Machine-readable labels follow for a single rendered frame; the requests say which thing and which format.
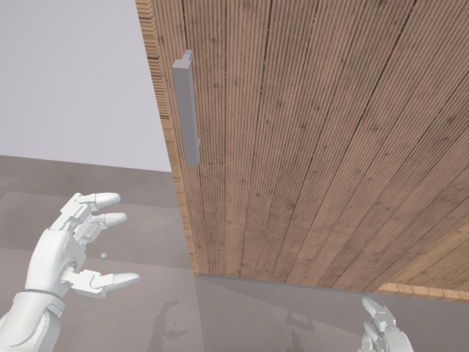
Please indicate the robot left forearm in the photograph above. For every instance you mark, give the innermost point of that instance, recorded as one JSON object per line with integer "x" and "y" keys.
{"x": 32, "y": 324}

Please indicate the robot left hand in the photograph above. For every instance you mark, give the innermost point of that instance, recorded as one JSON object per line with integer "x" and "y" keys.
{"x": 49, "y": 267}

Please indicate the robot right hand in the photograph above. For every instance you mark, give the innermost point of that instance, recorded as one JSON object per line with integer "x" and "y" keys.
{"x": 386, "y": 335}

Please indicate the handle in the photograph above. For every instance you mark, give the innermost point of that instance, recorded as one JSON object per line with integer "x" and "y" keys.
{"x": 183, "y": 83}

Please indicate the wardrobe door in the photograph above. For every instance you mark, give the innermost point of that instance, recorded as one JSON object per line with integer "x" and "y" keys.
{"x": 444, "y": 265}
{"x": 334, "y": 133}

